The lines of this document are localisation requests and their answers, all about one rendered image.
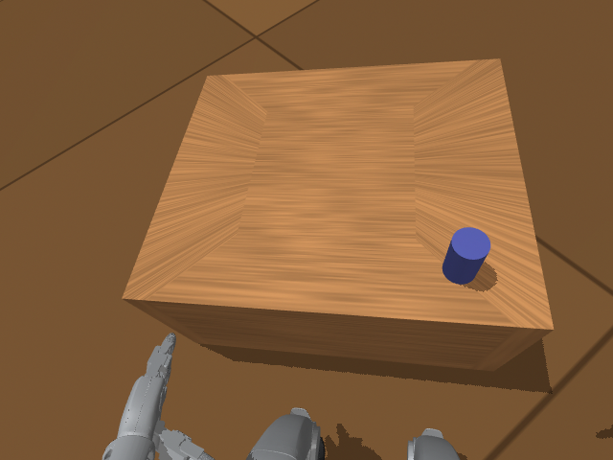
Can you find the left robot arm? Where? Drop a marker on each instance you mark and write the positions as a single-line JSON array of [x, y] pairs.
[[131, 447]]

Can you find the can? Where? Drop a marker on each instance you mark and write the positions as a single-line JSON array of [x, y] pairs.
[[465, 255]]

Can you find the left robot hand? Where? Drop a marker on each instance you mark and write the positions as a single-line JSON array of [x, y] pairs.
[[143, 409]]

